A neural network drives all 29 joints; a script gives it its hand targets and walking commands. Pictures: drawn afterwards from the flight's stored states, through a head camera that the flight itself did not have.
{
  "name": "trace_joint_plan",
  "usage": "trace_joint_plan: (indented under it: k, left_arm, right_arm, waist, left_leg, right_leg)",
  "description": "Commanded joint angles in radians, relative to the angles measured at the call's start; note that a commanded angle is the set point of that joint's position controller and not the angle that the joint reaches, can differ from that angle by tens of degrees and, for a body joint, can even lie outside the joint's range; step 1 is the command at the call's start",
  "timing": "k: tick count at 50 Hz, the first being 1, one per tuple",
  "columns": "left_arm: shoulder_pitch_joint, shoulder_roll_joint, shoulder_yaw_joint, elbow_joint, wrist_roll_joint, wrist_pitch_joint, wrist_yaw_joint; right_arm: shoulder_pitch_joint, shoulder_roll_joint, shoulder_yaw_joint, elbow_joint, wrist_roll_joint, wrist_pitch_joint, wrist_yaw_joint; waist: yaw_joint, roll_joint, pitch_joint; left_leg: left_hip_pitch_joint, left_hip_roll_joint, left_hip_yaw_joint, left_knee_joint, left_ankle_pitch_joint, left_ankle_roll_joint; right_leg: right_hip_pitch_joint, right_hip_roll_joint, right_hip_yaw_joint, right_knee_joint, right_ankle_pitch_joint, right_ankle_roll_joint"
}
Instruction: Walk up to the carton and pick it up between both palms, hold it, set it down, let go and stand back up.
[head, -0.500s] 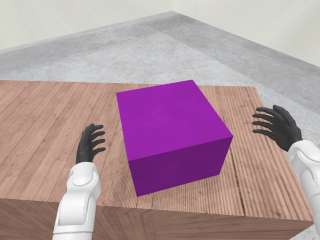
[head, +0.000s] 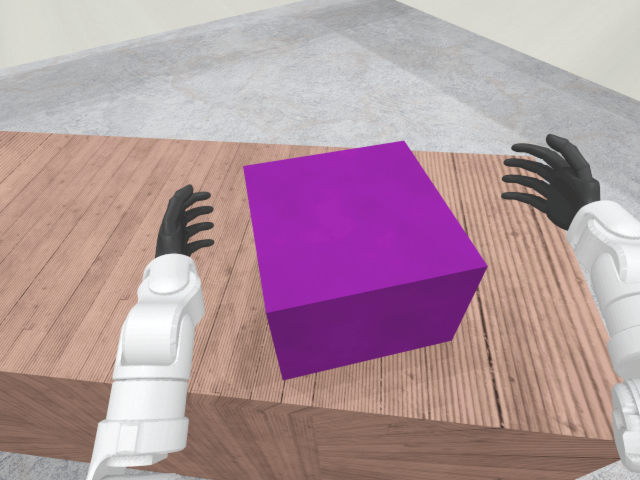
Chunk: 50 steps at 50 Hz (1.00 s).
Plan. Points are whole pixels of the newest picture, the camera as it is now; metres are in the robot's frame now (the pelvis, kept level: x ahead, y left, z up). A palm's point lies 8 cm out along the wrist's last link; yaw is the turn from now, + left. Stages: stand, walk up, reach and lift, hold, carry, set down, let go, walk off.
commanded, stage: reach and lift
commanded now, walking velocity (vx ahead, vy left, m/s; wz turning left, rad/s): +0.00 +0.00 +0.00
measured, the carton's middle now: (347, 253) +0.45 +0.01 +0.01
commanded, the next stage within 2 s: none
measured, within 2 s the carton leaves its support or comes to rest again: neither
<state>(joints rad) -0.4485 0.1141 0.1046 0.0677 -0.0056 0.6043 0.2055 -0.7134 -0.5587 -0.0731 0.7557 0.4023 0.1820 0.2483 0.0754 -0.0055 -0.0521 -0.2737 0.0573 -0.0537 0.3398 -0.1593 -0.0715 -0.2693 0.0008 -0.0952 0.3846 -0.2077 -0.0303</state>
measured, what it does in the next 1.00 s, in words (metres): stands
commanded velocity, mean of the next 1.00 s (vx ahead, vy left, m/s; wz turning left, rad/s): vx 0.00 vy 0.00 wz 0.00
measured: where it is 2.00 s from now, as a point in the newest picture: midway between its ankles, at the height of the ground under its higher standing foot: outside the picture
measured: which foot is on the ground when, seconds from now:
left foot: down 0.00-1.00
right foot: down 0.00-1.00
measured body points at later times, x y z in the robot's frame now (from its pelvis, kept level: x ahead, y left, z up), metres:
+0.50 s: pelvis +0.01 +0.00 +0.00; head +0.05 +0.00 +0.45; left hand +0.41 +0.22 +0.13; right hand +0.49 -0.23 +0.17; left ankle +0.00 +0.17 -0.74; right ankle -0.01 -0.09 -0.74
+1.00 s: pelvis +0.00 +0.00 +0.00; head +0.09 -0.01 +0.44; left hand +0.41 +0.21 +0.06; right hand +0.49 -0.24 +0.10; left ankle +0.01 +0.17 -0.74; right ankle -0.01 -0.09 -0.74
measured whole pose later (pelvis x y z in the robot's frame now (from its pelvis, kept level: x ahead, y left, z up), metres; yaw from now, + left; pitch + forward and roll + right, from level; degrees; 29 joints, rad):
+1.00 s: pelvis +0.00 +0.00 +0.00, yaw +0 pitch +18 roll +0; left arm -0.66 0.06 0.14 0.70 -0.01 0.06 0.15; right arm -0.91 -0.58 0.04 1.20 0.38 -0.18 0.24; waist 0.15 0.00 -0.16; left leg -0.52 0.06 -0.05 0.34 -0.13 -0.07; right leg -0.52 0.00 -0.10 0.38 -0.18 -0.03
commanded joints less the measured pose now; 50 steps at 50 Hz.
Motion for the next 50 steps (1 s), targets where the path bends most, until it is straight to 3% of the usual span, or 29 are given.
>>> trace_joint_plan:
  k: [1,11,17,20,21,22,26,28,29,34,39,41,42,48,50]
  left_arm:
    - [-0.401,0.099,0.033,-0.122,-0.136,-0.011,0.009]
    - [-0.575,0.134,0.059,0.044,-0.132,-0.015,0.006]
    - [-0.659,0.132,0.042,0.091,-0.14,-0.052,0.012]
    - [-0.65,0.096,0.026,0.207,-0.132,-0.086,0.002]
    - [-0.665,0.107,0.027,0.197,-0.13,-0.096,-0.002]
    - [-0.643,0.094,0.025,0.209,-0.127,-0.107,-0.005]
    - [-0.575,0.069,0.042,0.256,-0.1,-0.186,-0.023]
    - [-0.552,0.07,0.071,0.284,-0.07,-0.231,-0.029]
    - [-0.544,0.065,0.068,0.287,-0.066,-0.257,-0.031]
    - [-0.465,0.053,0.082,0.381,-0.03,-0.378,-0.044]
    - [-0.444,0.035,0.08,0.475,-0.019,-0.504,-0.054]
    - [-0.448,0.028,0.05,0.5,-0.034,-0.541,-0.054]
    - [-0.441,0.035,0.055,0.482,-0.036,-0.559,-0.052]
    - [-0.476,0.019,0.025,0.48,-0.064,-0.616,-0.047]
    - [-0.47,0.005,0.009,0.5,-0.074,-0.622,-0.049]
  right_arm:
    - [-0.43,-0.327,0.049,0.009,0.017,-0.014,-0.023]
    - [-0.615,-0.302,0.094,0.113,0.017,0.013,-0.03]
    - [-0.66,-0.291,0.098,0.194,0.008,-0.001,-0.029]
    - [-0.677,-0.254,0.117,0.254,-0.012,-0.017,-0.034]
    - [-0.678,-0.262,0.103,0.253,-0.015,-0.025,-0.033]
    - [-0.668,-0.253,0.11,0.268,-0.02,-0.037,-0.032]
    - [-0.611,-0.222,0.134,0.31,-0.024,-0.099,-0.031]
    - [-0.619,-0.2,0.148,0.313,-0.022,-0.137,-0.033]
    - [-0.616,-0.208,0.138,0.316,-0.027,-0.16,-0.032]
    - [-0.562,-0.192,0.171,0.381,-0.023,-0.26,-0.022]
    - [-0.554,-0.161,0.199,0.413,-0.011,-0.351,-0.021]
    - [-0.567,-0.158,0.186,0.433,-0.012,-0.372,-0.018]
    - [-0.552,-0.156,0.185,0.429,-0.008,-0.383,-0.018]
    - [-0.606,-0.144,0.17,0.393,-0.02,-0.418,-0.03]
    - [-0.612,-0.129,0.186,0.414,-0.015,-0.415,-0.03]
  waist:
    - [0.029,-0.026,-0.432]
    - [0.064,-0.053,-0.448]
    - [0.053,-0.035,-0.525]
    - [0.049,-0.047,-0.494]
    - [0.037,-0.054,-0.518]
    - [0.044,-0.046,-0.529]
    - [0.055,-0.055,-0.536]
    - [0.078,-0.049,-0.553]
    - [0.069,-0.05,-0.565]
    - [0.087,-0.06,-0.578]
    - [0.101,-0.081,-0.597]
    - [0.084,-0.07,-0.615]
    - [0.09,-0.052,-0.646]
    - [0.07,-0.065,-0.738]
    - [0.081,-0.073,-0.727]
  left_leg:
    - [0.155,-0.05,0.089,0.02,0.33,0.013]
    - [0.055,-0.053,0.096,0.003,0.248,0.025]
    - [0.059,-0.048,0.094,0.026,0.286,0.012]
    - [0.009,-0.046,0.087,0.03,0.259,0.018]
    - [0.019,-0.048,0.093,0.03,0.266,0.017]
    - [0.023,-0.045,0.091,0.036,0.293,0.013]
    - [0.026,-0.047,0.095,0.056,0.355,0.011]
    - [0.002,-0.051,0.107,0.06,0.363,0.01]
    - [-0.003,-0.054,0.107,0.058,0.369,0.01]
    - [-0.026,-0.052,0.123,0.07,0.409,0.004]
    - [-0.046,-0.047,0.136,0.074,0.397,0.01]
    - [-0.031,-0.044,0.132,0.076,0.384,0.008]
    - [-0.014,-0.039,0.135,0.081,0.412,0.002]
    - [-0.011,-0.041,0.132,0.108,0.426,0.0]
    - [-0.013,-0.037,0.128,0.103,0.427,0.003]
  right_leg:
    - [0.101,0.08,0.085,-0.043,0.428,0.024]
    - [0.133,0.073,0.09,-0.034,0.413,0.04]
    - [0.113,0.075,0.069,-0.021,0.451,0.04]
    - [0.112,0.071,0.066,-0.01,0.456,0.044]
    - [0.119,0.073,0.062,-0.012,0.468,0.043]
    - [0.123,0.079,0.056,-0.005,0.488,0.044]
    - [0.132,0.076,0.058,0.01,0.573,0.048]
    - [0.153,0.076,0.062,0.024,0.597,0.055]
    - [0.165,0.077,0.061,0.024,0.617,0.058]
    - [0.17,0.082,0.064,0.039,0.662,0.057]
    - [0.131,0.083,0.064,0.031,0.6,0.057]
    - [0.09,0.087,0.056,0.012,0.526,0.047]
    - [0.078,0.093,0.051,0.013,0.525,0.044]
    - [0.036,0.097,0.041,0.011,0.518,0.041]
    - [0.025,0.097,0.047,0.008,0.503,0.038]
